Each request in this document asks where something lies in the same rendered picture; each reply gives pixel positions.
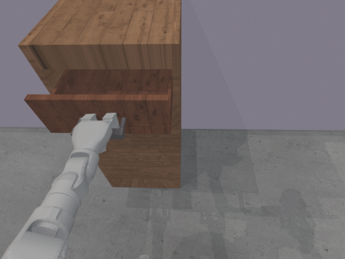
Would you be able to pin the handle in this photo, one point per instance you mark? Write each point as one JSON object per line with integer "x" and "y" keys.
{"x": 118, "y": 133}

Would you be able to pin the drawer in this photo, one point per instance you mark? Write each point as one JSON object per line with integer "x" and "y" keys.
{"x": 142, "y": 96}

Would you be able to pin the left robot hand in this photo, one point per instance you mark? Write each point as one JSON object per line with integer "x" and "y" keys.
{"x": 94, "y": 134}

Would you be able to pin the robot left upper arm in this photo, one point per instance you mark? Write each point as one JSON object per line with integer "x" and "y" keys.
{"x": 38, "y": 246}

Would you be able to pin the left robot forearm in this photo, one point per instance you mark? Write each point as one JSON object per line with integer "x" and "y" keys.
{"x": 55, "y": 216}

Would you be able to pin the cabinet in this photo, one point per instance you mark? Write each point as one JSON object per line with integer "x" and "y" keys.
{"x": 117, "y": 34}

